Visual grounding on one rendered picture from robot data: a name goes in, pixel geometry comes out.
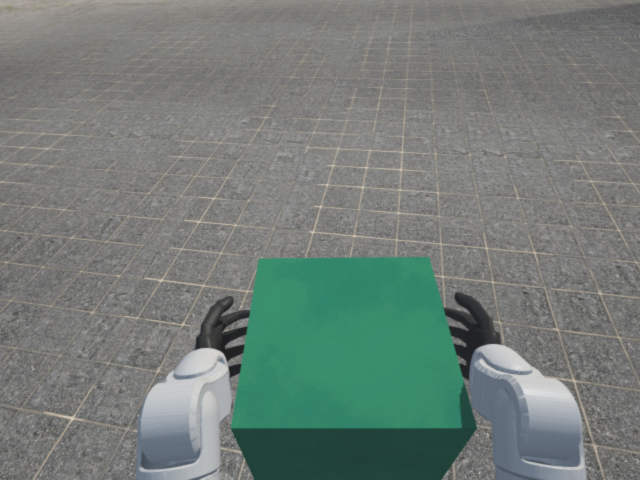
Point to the right robot forearm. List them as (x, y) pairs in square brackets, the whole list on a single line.
[(536, 422)]

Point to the carton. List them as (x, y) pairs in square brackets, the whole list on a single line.
[(349, 372)]

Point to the robot left hand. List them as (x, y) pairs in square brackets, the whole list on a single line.
[(214, 324)]

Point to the left robot forearm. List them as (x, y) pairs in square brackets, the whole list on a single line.
[(178, 435)]

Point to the robot right hand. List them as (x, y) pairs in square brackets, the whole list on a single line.
[(481, 330)]

